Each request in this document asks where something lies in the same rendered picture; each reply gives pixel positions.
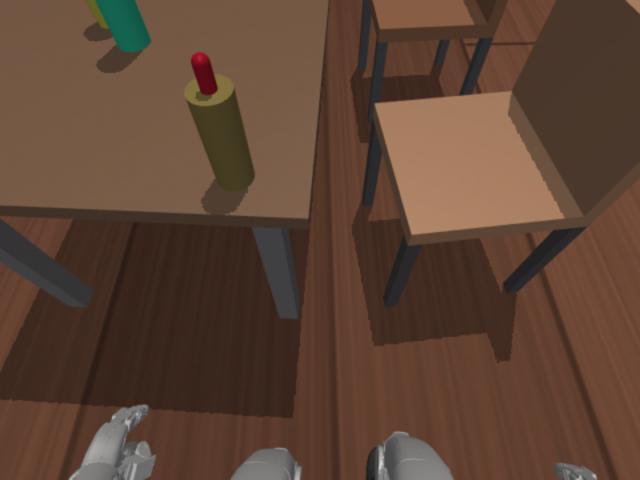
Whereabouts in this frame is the left robot hand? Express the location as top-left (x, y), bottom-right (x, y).
top-left (80, 404), bottom-right (156, 480)

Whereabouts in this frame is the table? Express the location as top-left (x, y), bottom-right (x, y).
top-left (0, 0), bottom-right (330, 319)

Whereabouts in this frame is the right robot hand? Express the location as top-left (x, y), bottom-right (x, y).
top-left (554, 463), bottom-right (597, 480)

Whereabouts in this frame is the chair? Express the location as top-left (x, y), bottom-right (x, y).
top-left (362, 0), bottom-right (640, 307)
top-left (358, 0), bottom-right (508, 124)

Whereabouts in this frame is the left robot arm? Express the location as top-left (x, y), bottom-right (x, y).
top-left (69, 462), bottom-right (119, 480)

